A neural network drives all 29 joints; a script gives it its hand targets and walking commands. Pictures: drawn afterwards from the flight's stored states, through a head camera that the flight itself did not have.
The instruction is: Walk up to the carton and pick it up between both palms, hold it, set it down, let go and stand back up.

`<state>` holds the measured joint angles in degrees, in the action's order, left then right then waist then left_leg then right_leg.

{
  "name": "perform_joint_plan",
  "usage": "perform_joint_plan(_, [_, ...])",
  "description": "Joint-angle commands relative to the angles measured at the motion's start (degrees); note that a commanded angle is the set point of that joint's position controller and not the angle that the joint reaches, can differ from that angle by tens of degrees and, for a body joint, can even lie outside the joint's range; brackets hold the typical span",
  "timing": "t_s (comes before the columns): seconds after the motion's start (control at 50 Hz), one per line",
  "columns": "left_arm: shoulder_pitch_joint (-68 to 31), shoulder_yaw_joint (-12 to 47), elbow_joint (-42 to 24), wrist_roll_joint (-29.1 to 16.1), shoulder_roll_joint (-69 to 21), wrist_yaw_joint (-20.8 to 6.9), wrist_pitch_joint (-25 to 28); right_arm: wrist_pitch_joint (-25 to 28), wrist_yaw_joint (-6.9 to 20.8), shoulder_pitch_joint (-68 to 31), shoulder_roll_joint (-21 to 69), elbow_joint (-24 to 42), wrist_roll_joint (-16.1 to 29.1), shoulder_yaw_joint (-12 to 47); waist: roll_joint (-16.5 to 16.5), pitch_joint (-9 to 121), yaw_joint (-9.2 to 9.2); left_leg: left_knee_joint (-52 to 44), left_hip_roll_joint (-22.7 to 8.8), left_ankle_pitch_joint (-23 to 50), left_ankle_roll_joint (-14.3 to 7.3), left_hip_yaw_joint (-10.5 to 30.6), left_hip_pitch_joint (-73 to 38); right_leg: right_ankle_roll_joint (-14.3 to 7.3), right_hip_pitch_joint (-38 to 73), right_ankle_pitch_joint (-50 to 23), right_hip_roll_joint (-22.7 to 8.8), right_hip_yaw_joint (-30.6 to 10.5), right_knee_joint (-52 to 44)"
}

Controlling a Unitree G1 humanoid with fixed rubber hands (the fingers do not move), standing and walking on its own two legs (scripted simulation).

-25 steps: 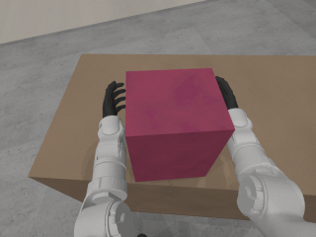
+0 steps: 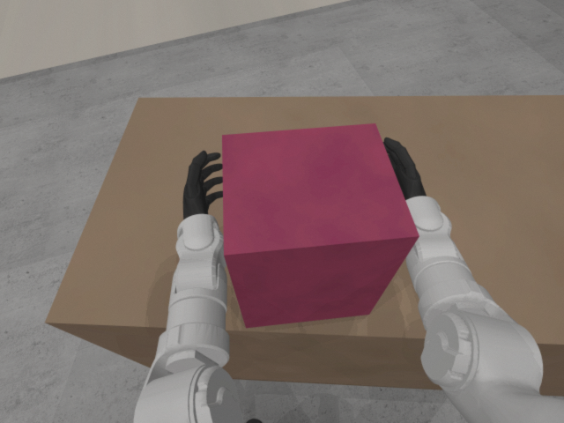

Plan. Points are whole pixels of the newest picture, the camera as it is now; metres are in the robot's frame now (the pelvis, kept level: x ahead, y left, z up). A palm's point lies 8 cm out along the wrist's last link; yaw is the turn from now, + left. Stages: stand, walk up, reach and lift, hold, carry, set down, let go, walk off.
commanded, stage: set down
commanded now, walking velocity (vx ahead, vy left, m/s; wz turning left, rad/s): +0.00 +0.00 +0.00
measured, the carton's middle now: (304, 235) +0.39 +0.04 +0.01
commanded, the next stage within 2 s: none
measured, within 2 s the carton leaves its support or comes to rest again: neither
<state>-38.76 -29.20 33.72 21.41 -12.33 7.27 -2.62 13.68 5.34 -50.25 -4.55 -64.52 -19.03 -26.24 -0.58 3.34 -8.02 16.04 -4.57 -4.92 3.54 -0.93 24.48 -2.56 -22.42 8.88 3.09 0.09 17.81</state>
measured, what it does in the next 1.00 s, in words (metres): stands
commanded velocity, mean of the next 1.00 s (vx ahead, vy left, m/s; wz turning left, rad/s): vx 0.00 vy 0.00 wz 0.00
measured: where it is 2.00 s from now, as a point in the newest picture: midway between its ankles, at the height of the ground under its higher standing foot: outside the picture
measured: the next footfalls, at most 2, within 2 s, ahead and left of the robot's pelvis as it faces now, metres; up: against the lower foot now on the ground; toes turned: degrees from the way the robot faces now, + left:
none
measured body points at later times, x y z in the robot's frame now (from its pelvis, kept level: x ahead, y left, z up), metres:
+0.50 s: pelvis +0.00 +0.00 +0.00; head +0.09 +0.00 +0.44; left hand +0.39 +0.20 +0.05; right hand +0.47 -0.09 +0.05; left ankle +0.01 +0.16 -0.75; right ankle -0.02 -0.09 -0.75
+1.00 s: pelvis +0.00 +0.00 +0.00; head +0.09 +0.01 +0.44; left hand +0.39 +0.20 +0.05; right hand +0.46 -0.09 +0.05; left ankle +0.01 +0.16 -0.75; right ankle -0.02 -0.09 -0.75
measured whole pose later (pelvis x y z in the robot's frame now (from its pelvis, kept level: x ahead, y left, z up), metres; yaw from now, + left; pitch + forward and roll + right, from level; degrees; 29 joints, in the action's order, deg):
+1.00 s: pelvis +0.00 +0.00 +0.00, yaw +0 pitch +12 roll +0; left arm -36.2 -31.5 31.3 25.2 -14.0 5.8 -0.1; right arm 14.7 8.0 -49.0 -2.2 -62.1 -23.4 -31.0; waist 1.1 1.4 -7.3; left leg 16.7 -4.2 -5.7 3.4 -0.8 22.8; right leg -2.5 -21.0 10.2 2.7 0.4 19.2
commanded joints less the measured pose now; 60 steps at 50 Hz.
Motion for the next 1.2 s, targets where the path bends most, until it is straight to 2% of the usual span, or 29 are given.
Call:
perform_joint_plan(0.0, [-27.3, 15.0, 0.4, 1.1, -24.1, -3.7, 1.3, 1.1, 4.9, -28.4, 27.1, 2.2, -3.1, 7.7, 5.9, 33.1, -0.42, 2.8, 3.5, 17.7, -3.2, -7.4, -15.8, 3.5, 15.2, -19.5, -0.6, 4.5, 0.9])
perform_joint_plan(0.12, [-26.7, 14.1, 0.3, 1.7, -24.0, -4.2, 1.9, 1.1, 4.7, -26.3, 27.6, 1.6, -4.4, 6.3, 5.7, 32.4, 0.70, 3.0, 4.0, 18.3, -3.3, -7.7, -15.5, 3.8, 16.7, -22.0, -0.9, 4.2, 1.5])
perform_joint_plan(0.3, [-25.9, 16.0, -2.4, 1.9, -24.7, -3.6, 2.1, 1.3, 4.7, -24.1, 27.2, 0.9, -4.4, 5.1, 1.8, 32.6, 1.96, 4.6, 3.8, 20.6, -2.4, -7.6, -18.5, 3.2, 12.7, -19.5, -0.4, 4.9, 1.4])
perform_joint_plan(0.4, [-24.3, 15.7, -1.8, 2.4, -24.6, -3.7, 1.8, 1.2, 4.9, -23.1, 27.1, 1.4, -4.7, 4.7, 2.3, 31.7, 1.93, 4.7, 3.9, 20.3, -2.6, -7.2, -18.1, 3.2, 12.6, -19.4, -0.3, 4.8, 1.5])
perform_joint_plan(0.58, [-22.5, 13.0, -0.7, 3.6, -24.3, -4.3, 2.5, 0.8, 5.4, -22.0, 27.3, 1.1, -5.8, 4.3, 5.0, 28.2, 1.53, 3.6, 4.1, 17.8, -3.4, -7.4, -16.3, 3.7, 13.6, -18.0, -0.5, 4.5, 1.2])
perform_joint_plan(0.72, [-21.0, 12.4, -0.6, 4.3, -24.0, -4.0, 2.8, 1.0, 5.3, -20.9, 26.4, 0.8, -6.0, 3.6, 3.9, 28.3, 1.50, 4.2, 4.1, 19.5, -3.3, -7.4, -17.4, 3.4, 12.3, -18.3, -0.3, 4.2, 1.1])
perform_joint_plan(1.0, [-19.3, 11.4, -0.8, 4.4, -21.6, -3.0, 2.4, 0.3, 5.3, -19.6, 23.1, 1.4, -5.7, 2.4, 3.9, 27.7, 1.56, 4.4, 4.0, 19.5, -3.3, -7.1, -18.7, 3.1, 10.1, -15.6, -0.1, 4.1, 0.7])
perform_joint_plan(1.12, [-17.8, 9.1, 0.5, 4.4, -16.8, -2.4, 2.7, -0.2, 4.6, -19.4, 19.2, 1.6, -5.0, 1.7, 5.3, 27.4, 0.91, 4.2, 4.2, 18.6, -3.7, -7.2, -16.9, 3.6, 11.1, -16.2, -0.3, 3.4, 1.0])
perform_joint_plan(1.18, [-17.1, 7.6, 0.4, 4.0, -12.0, -1.4, 2.9, -0.5, 3.7, -19.2, 14.7, 1.5, -3.5, 1.7, 4.9, 27.5, 0.09, 4.1, 4.2, 18.4, -4.0, -7.3, -15.7, 3.8, 11.8, -16.9, -0.5, 2.8, 1.6])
